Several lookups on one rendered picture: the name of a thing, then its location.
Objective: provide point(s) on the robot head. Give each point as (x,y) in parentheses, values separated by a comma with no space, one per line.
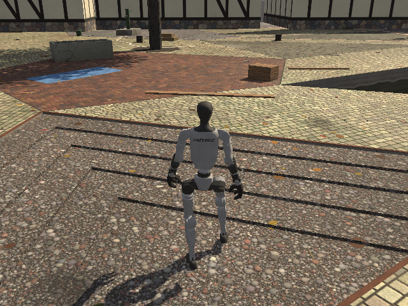
(204,110)

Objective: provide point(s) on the robot left shin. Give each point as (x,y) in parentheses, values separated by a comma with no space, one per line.
(190,239)

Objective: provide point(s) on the robot left hand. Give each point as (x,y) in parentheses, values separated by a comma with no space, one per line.
(170,179)

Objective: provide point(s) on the left robot forearm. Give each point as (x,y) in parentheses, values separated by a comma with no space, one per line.
(173,167)

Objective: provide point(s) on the right robot forearm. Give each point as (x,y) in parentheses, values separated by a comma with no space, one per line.
(234,173)

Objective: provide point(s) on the robot right hand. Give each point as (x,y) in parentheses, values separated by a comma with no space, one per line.
(240,190)

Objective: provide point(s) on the left robot upper arm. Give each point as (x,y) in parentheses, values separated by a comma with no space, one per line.
(181,143)

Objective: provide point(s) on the right robot upper arm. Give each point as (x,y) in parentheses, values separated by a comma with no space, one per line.
(227,146)

